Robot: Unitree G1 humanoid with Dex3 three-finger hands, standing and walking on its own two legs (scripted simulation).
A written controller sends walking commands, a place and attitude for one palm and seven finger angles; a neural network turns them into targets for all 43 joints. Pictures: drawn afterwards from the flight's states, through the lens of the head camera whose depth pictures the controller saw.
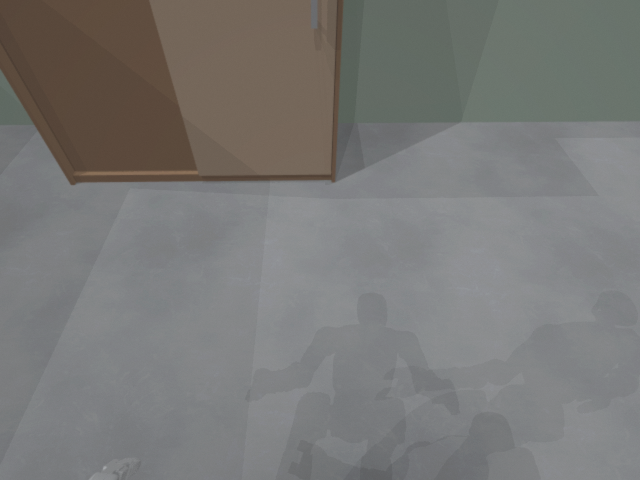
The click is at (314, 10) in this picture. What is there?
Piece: wardrobe's sliding door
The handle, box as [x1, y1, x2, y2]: [311, 0, 317, 28]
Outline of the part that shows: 311,0 311,28 316,28 317,0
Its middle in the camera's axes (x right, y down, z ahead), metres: -0.03 -0.85 +1.26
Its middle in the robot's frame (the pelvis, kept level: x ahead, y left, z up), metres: +1.53 +0.12 +0.11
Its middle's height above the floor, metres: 0.88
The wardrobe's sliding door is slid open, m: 0.00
